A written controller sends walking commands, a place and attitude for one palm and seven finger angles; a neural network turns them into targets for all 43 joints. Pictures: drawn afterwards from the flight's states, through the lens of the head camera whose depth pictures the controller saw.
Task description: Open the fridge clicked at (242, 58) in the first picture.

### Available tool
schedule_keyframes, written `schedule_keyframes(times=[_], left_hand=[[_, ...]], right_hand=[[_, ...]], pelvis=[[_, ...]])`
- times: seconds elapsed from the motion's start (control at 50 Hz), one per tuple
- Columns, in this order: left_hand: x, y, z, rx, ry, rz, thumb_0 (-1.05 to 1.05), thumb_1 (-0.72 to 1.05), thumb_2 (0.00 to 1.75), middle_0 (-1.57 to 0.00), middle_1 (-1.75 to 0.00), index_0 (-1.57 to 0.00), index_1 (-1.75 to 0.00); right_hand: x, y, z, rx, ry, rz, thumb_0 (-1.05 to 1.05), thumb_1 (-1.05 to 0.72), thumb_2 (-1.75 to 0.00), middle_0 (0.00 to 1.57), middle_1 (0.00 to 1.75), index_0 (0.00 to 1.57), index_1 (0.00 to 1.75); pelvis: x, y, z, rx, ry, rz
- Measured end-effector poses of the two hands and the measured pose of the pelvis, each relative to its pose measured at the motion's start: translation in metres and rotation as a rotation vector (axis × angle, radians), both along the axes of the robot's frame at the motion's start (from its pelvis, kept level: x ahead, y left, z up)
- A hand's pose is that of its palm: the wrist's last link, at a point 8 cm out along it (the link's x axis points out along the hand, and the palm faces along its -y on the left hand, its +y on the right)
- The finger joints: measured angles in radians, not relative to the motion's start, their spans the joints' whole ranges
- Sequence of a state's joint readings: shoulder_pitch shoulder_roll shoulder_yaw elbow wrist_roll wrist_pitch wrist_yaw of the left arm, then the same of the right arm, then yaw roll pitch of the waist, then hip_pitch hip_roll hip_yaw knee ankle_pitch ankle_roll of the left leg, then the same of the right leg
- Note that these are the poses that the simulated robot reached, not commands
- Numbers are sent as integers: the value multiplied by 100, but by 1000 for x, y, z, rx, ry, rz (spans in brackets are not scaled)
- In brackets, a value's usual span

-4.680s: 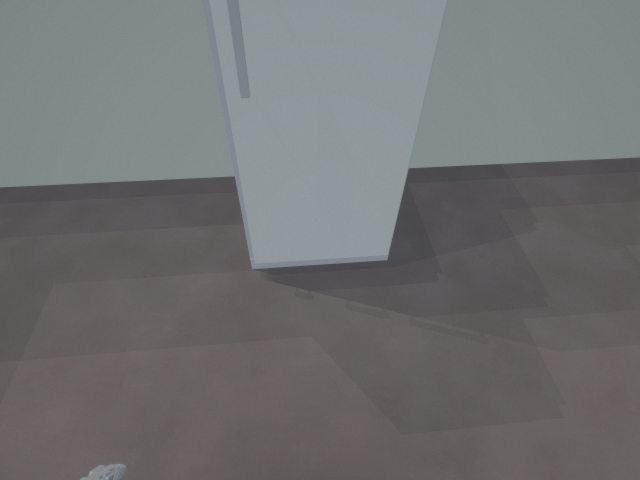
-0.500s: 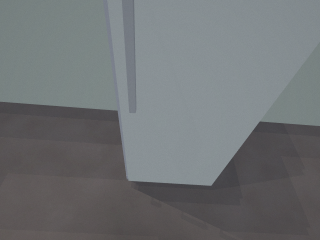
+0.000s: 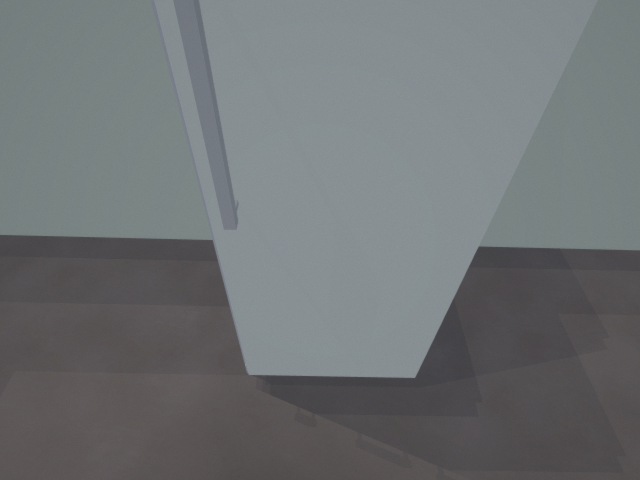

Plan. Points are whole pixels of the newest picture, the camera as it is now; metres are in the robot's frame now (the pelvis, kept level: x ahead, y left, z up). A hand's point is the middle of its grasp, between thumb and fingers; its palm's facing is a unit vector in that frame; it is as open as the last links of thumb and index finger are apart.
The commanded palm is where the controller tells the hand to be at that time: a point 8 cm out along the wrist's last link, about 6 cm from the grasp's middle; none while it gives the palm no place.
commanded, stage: come to a stop and stand still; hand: left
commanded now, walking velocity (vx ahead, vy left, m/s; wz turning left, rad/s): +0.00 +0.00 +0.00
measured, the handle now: (213, 115) +0.52 +0.17 +0.21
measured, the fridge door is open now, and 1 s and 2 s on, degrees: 0 0 0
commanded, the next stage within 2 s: look again from close up in 0.66 s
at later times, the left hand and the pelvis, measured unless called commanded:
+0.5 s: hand out of the picture +0.00 +0.17 -0.18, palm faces +0.04 -0.99 -0.16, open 7.4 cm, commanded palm none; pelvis +0.03 +0.02 +0.00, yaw -1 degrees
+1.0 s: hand out of the picture +0.05 +0.21 -0.18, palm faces +0.01 -0.97 -0.23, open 7.4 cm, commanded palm none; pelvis +0.02 +0.04 -0.01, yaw +0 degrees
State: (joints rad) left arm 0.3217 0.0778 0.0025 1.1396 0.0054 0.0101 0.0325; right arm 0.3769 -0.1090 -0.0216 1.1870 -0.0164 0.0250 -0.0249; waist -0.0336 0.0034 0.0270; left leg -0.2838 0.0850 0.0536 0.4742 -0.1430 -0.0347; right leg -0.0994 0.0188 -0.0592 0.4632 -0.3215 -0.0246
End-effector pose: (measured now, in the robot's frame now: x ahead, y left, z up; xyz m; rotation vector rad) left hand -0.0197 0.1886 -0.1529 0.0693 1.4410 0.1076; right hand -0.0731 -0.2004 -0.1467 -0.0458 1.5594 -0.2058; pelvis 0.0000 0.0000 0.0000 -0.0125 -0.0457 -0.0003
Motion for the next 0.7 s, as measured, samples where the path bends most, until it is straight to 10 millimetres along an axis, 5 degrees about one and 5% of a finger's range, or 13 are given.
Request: schedule_keyframes(times=[0.12, 0.26, 0.5, 0.7], left_hand=[[1, 0, 0, -5, 23, 17, 0, 91, 90, -20, -30, -20, -30], [3, 11, 2, 14, 40, 24, 0, 91, 90, -20, -30, -20, -30], [18, 34, 5, 45, 31, 14, 0, 91, 90, -19, -30, -20, -30], [35, 47, 8, 65, -5, 2, 0, 91, 90, -19, -30, -20, -30]], right_hand=[[7, 11, 3, 12, 17, 3, 1, -91, -90, 19, 30, 20, 30], [46, 16, 1, 9, -50, 25, 1, -91, -90, 19, 30, 20, 30], [100, -3, 6, -58, -148, 71, 2, -92, -90, 19, 30, 20, 30], [120, -4, 8, -66, -187, 97, 1, -92, -90, 19, 30, 20, 30]], pelvis=[[7, 2, 1, 3, 12, 2], [17, 7, 2, 6, 20, -1], [31, 18, 3, 15, 16, -9], [34, 22, 4, 18, 15, -5]])
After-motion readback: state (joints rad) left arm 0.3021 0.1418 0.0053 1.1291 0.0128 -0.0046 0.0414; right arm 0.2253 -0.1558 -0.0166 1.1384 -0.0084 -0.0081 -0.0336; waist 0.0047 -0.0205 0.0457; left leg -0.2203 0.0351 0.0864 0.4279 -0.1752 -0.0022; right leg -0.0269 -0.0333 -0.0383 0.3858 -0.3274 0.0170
